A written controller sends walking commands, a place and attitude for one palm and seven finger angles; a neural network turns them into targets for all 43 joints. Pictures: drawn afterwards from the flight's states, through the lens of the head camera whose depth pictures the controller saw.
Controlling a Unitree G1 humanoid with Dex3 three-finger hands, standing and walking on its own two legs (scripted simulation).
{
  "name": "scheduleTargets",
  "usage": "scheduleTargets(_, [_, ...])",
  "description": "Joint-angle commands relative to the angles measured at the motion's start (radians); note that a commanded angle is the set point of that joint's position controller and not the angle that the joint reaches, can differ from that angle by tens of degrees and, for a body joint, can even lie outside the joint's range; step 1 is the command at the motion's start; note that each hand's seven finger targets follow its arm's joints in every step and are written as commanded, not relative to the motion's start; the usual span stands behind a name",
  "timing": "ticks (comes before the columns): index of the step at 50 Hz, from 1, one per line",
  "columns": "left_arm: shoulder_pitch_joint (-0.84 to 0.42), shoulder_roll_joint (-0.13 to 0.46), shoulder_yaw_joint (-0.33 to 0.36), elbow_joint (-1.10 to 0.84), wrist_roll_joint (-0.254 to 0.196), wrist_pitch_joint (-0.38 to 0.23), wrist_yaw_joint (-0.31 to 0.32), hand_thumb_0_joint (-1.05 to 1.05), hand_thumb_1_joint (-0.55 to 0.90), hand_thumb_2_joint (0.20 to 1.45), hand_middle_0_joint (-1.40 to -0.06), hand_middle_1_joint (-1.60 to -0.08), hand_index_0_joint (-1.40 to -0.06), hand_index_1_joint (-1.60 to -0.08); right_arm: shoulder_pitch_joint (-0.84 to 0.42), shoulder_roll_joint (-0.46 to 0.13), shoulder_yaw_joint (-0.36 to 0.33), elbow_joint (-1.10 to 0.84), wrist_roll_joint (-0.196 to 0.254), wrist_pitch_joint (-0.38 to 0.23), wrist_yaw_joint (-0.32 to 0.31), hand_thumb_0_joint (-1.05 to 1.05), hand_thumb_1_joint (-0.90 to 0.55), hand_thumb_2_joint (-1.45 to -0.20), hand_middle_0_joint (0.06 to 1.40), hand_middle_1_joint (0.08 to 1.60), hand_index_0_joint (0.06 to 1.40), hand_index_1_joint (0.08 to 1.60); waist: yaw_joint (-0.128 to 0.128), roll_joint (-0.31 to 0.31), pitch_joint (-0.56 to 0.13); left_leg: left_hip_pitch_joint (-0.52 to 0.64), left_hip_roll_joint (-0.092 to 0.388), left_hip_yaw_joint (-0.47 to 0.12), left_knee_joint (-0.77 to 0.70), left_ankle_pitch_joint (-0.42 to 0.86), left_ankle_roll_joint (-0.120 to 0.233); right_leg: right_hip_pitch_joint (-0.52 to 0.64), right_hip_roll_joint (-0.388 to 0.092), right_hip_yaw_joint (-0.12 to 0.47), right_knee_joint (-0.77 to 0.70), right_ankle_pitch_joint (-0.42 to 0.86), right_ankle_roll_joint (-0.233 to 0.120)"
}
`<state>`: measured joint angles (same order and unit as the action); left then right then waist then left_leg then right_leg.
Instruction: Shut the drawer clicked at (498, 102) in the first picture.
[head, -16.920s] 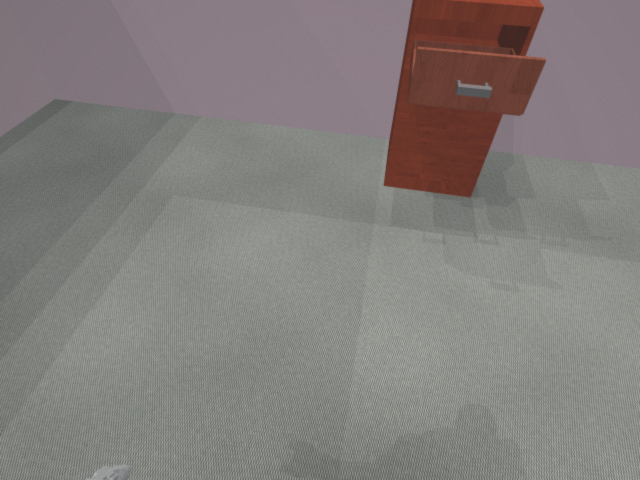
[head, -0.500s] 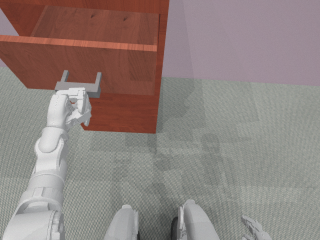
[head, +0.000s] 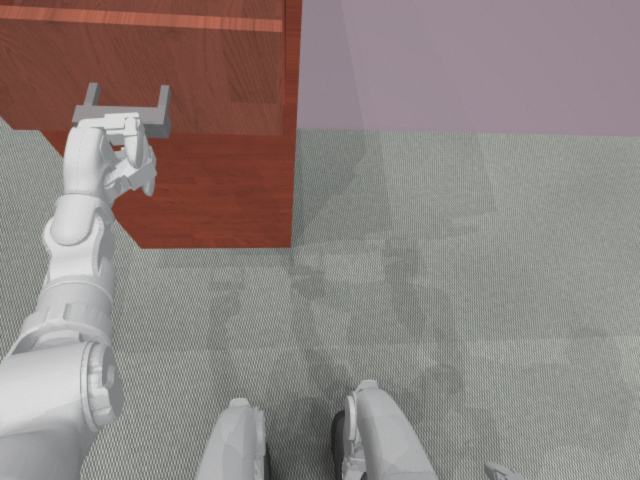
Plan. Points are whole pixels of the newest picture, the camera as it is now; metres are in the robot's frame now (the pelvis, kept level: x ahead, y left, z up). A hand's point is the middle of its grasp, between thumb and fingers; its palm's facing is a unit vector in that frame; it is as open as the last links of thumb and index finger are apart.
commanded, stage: push the drawer shut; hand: left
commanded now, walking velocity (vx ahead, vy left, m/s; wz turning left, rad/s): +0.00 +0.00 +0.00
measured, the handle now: (126, 107) +0.57 +0.22 +0.04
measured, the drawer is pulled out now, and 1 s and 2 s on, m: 0.07 0.00 0.00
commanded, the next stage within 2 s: pull the fist back off the drawer in 1.08 s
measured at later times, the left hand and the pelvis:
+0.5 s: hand (150, 121) +0.55 +0.19 +0.04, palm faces -0.04 -1.00 -0.03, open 3.3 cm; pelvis +0.00 +0.00 -0.01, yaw -1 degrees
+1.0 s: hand (138, 112) +0.56 +0.20 +0.04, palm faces -0.04 -1.00 -0.05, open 3.3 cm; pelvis -0.02 +0.01 -0.02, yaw -1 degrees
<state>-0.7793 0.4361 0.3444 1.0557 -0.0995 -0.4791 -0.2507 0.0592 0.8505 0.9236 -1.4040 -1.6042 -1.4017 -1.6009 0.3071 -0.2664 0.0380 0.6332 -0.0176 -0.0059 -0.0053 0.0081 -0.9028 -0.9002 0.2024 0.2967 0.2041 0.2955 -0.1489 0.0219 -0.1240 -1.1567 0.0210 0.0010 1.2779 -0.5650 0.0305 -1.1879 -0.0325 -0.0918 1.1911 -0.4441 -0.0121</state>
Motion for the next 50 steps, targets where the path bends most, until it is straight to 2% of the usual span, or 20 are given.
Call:
scheduleTargets(1, [-0.509,0.256,0.054,-0.228,-0.017,-0.077,0.01,0.0,0.9,0.9,-1.4,-1.6,-1.4,-1.6,0.148,-0.179,-0.062,-0.055,-0.008,-0.008,-0.01,0.0,-0.9,-0.9,0.2,0.3,0.2,0.3,-0.041,0.13,-0.547,0.314,-0.008,-0.071,-0.168,0.35,-0.008,0.29,0.05,0.063,-0.128,0.187,-0.011])
scheduleTargets(3, [-0.523,0.287,0.074,-0.216,-0.012,-0.075,0.01,0.0,0.9,0.9,-1.4,-1.6,-1.4,-1.6,0.153,-0.179,-0.059,-0.056,-0.009,-0.003,-0.011,0.0,-0.9,-0.9,0.2,0.3,0.2,0.3,-0.039,0.117,-0.538,0.279,-0.009,-0.066,-0.167,0.341,-0.004,0.32,0.05,0.07,-0.131,0.192,-0.011])
scheduleTargets(4, [-0.516,0.272,0.061,-0.199,-0.013,-0.071,0.006,0.0,0.9,0.9,-1.4,-1.6,-1.4,-1.6,0.16,-0.18,-0.058,-0.058,-0.008,-0.001,-0.01,0.0,-0.9,-0.9,0.2,0.3,0.2,0.3,-0.048,0.102,-0.532,0.284,-0.009,-0.071,-0.166,0.342,-0.002,0.308,0.054,0.066,-0.129,0.192,-0.011])
scheduleTargets(6, [-0.547,0.278,0.062,-0.168,-0.008,-0.062,0.007,0.0,0.9,0.9,-1.4,-1.6,-1.4,-1.6,0.159,-0.18,-0.055,-0.049,-0.008,0.006,-0.01,0.0,-0.9,-0.9,0.2,0.3,0.2,0.3,-0.06,0.115,-0.499,0.266,-0.006,-0.069,-0.164,0.323,-0.003,0.286,0.054,0.066,-0.135,0.176,-0.009])
scheduleTargets(12, [-0.626,0.338,0.087,-0.122,0.006,-0.043,0.004,0.0,0.9,0.9,-1.4,-1.6,-1.4,-1.6,0.176,-0.187,-0.047,-0.046,-0.013,0.012,-0.012,0.0,-0.9,-0.9,0.2,0.3,0.2,0.3,-0.081,0.142,-0.502,0.228,-0.004,-0.072,-0.146,0.306,0.002,0.268,0.056,0.069,-0.128,0.158,-0.009])
scheduleTargets(13, [-0.651,0.347,0.088,-0.127,0.009,-0.042,0.004,0.0,0.9,0.9,-1.4,-1.6,-1.4,-1.6,0.183,-0.19,-0.046,-0.043,-0.014,0.013,-0.013,0.0,-0.9,-0.9,0.2,0.3,0.2,0.3,-0.089,0.133,-0.51,0.24,-0.002,-0.079,-0.144,0.32,0.002,0.261,0.056,0.066,-0.124,0.166,-0.009])
scheduleTargets(14, [-0.675,0.336,0.077,-0.15,0.01,-0.046,0.002,0.0,0.9,0.9,-1.4,-1.6,-1.4,-1.6,0.186,-0.19,-0.047,-0.046,-0.017,0.011,-0.011,0.0,-0.9,-0.9,0.2,0.3,0.2,0.3,-0.088,0.195,-0.546,0.281,-0.002,-0.083,-0.138,0.354,-0.001,0.236,0.057,0.062,-0.112,0.181,-0.013])
scheduleTargets(15, [-0.674,0.354,0.093,-0.146,0.013,-0.044,0.003,0.0,0.9,0.9,-1.4,-1.6,-1.4,-1.6,0.193,-0.194,-0.049,-0.041,-0.019,0.015,-0.01,0.0,-0.9,-0.9,0.2,0.3,0.2,0.3,-0.087,0.189,-0.577,0.303,0.001,-0.089,-0.134,0.373,-0.004,0.23,0.057,0.057,-0.11,0.188,-0.011])
scheduleTargets(19, [-0.683,0.374,0.105,-0.096,0.016,-0.022,0.001,0.0,0.9,0.9,-1.4,-1.6,-1.4,-1.6,0.207,-0.197,-0.043,-0.04,-0.023,0.022,-0.007,0.0,-0.9,-0.9,0.2,0.3,0.2,0.3,-0.102,0.173,-0.567,0.275,0.004,-0.09,-0.119,0.391,0.0,0.232,0.061,0.056,-0.106,0.208,-0.011])
scheduleTargets(22, [-0.735,0.425,0.123,-0.091,0.033,-0.01,0.002,0.0,0.9,0.9,-1.4,-1.6,-1.4,-1.6,0.214,-0.2,-0.038,-0.037,-0.025,0.03,-0.005,0.0,-0.9,-0.9,0.2,0.3,0.2,0.3,-0.109,0.187,-0.566,0.246,0.005,-0.091,-0.112,0.379,0.001,0.237,0.06,0.06,-0.105,0.203,-0.009])
scheduleTargets(25, [-0.749,0.424,0.118,-0.111,0.045,-0.01,0.005,0.0,0.9,0.9,-1.4,-1.6,-1.4,-1.6,0.227,-0.201,-0.038,-0.043,-0.029,0.037,0.0,0.0,-0.9,-0.9,0.2,0.3,0.2,0.3,-0.106,0.229,-0.618,0.308,0.009,-0.101,-0.112,0.432,-0.006,0.215,0.064,0.051,-0.096,0.222,-0.012])
scheduleTargets(27, [-0.751,0.434,0.125,-0.105,0.05,-0.004,0.01,0.0,0.9,0.9,-1.4,-1.6,-1.4,-1.6,0.233,-0.203,-0.037,-0.04,-0.031,0.045,0.002,0.0,-0.9,-0.9,0.2,0.3,0.2,0.3,-0.107,0.233,-0.608,0.315,0.014,-0.108,-0.111,0.449,-0.011,0.201,0.064,0.045,-0.095,0.226,-0.013])
scheduleTargets(29, [-0.793,0.402,0.097,-0.108,0.051,0.0,0.013,0.0,0.9,0.9,-1.4,-1.6,-1.4,-1.6,0.242,-0.202,-0.037,-0.035,-0.034,0.047,0.006,0.0,-0.9,-0.9,0.2,0.3,0.2,0.3,-0.131,0.239,-0.599,0.337,0.016,-0.116,-0.108,0.461,-0.009,0.166,0.067,0.042,-0.096,0.225,-0.012])
scheduleTargets(30, [-0.802,0.43,0.115,-0.104,0.058,0.001,0.016,0.0,0.9,0.9,-1.4,-1.6,-1.4,-1.6,0.246,-0.205,-0.037,-0.032,-0.034,0.05,0.007,0.0,-0.9,-0.9,0.2,0.3,0.2,0.3,-0.125,0.249,-0.595,0.34,0.02,-0.12,-0.113,0.454,-0.015,0.16,0.067,0.038,-0.098,0.213,-0.012])
scheduleTargets(31, [-0.813,0.409,0.1,-0.092,0.056,0.007,0.018,0.0,0.9,0.9,-1.4,-1.6,-1.4,-1.6,0.248,-0.204,-0.037,-0.029,-0.033,0.052,0.008,0.0,-0.9,-0.9,0.2,0.3,0.2,0.3,-0.14,0.232,-0.579,0.33,0.018,-0.12,-0.112,0.438,-0.012,0.153,0.068,0.039,-0.105,0.204,-0.009])
scheduleTargets(35, [-0.898,0.455,0.116,-0.082,0.066,0.011,0.032,0.0,0.9,0.9,-1.4,-1.6,-1.4,-1.6,0.26,-0.209,-0.03,-0.017,-0.038,0.05,0.003,0.0,-0.9,-0.9,0.2,0.3,0.2,0.3,-0.16,0.232,-0.562,0.283,0.016,-0.12,-0.105,0.386,-0.004,0.148,0.069,0.041,-0.106,0.177,-0.009])
scheduleTargets(38, [-0.935,0.44,0.089,-0.033,0.073,0.022,0.032,0.0,0.9,0.9,-1.4,-1.6,-1.4,-1.6,0.263,-0.208,-0.024,-0.006,-0.04,0.044,0.001,0.0,-0.9,-0.9,0.2,0.3,0.2,0.3,-0.186,0.224,-0.527,0.246,0.014,-0.122,-0.099,0.334,-0.001,0.118,0.07,0.039,-0.108,0.141,-0.009])
scheduleTargets(42, [-1.023,0.44,0.059,-0.057,0.08,0.017,0.034,0.0,0.9,0.9,-1.4,-1.6,-1.4,-1.6,0.268,-0.215,-0.02,0.0,-0.043,0.032,-0.003,0.0,-0.9,-0.9,0.2,0.3,0.2,0.3,-0.199,0.31,-0.559,0.297,0.013,-0.141,-0.101,0.319,-0.01,0.052,0.069,0.03,-0.095,0.117,-0.015])
scheduleTargets(48, [-1.065,0.426,0.022,0.002,0.082,0.049,0.039,0.0,0.9,0.9,-1.4,-1.6,-1.4,-1.6,0.267,-0.226,-0.008,0.009,-0.041,0.013,-0.013,0.0,-0.9,-0.9,0.2,0.3,0.2,0.3,-0.231,0.312,-0.527,0.265,0.015,-0.157,-0.109,0.224,-0.008,-0.006,0.066,0.025,-0.096,0.07,-0.013])
scheduleTargets(50, [-1.106,0.443,0.023,-0.029,0.082,0.052,0.043,0.0,0.9,0.9,-1.4,-1.6,-1.4,-1.6,0.269,-0.231,-0.006,0.013,-0.042,0.003,-0.016,0.0,-0.9,-0.9,0.2,0.3,0.2,0.3,-0.234,0.347,-0.552,0.288,0.018,-0.162,-0.115,0.214,-0.01,-0.019,0.065,0.023,-0.093,0.065,-0.012])
